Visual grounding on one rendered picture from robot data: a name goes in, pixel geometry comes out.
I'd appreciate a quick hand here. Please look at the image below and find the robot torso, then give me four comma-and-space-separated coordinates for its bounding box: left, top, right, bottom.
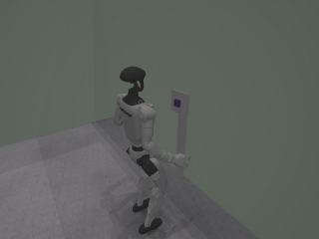
120, 94, 150, 166

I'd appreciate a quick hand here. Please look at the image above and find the panel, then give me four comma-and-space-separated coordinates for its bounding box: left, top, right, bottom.
170, 89, 189, 180

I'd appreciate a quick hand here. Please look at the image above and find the right robot hand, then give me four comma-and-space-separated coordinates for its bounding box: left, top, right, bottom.
174, 153, 191, 168

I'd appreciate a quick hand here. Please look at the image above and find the robot right upper arm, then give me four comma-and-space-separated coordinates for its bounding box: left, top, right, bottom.
139, 105, 156, 152

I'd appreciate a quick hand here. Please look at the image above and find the button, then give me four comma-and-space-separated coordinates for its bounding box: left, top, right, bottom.
173, 99, 181, 108

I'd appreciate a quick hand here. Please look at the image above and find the robot left upper arm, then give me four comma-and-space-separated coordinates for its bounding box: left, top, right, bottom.
113, 94, 127, 125

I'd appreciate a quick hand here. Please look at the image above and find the right robot foot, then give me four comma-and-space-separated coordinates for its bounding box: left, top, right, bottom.
139, 218, 162, 235

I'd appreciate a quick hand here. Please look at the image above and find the robot right forearm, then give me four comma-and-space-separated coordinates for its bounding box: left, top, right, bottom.
148, 141, 176, 163

